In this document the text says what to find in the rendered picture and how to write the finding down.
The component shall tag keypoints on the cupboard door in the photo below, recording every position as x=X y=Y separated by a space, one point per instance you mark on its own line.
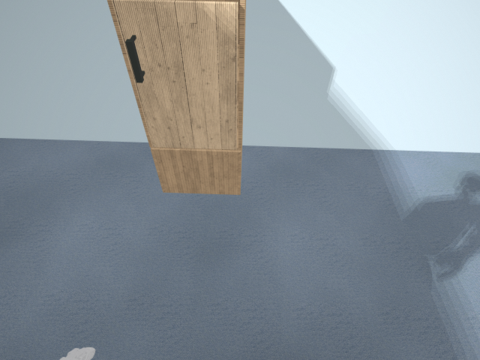
x=189 y=52

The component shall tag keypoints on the handle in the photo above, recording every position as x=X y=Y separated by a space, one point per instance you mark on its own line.
x=132 y=51

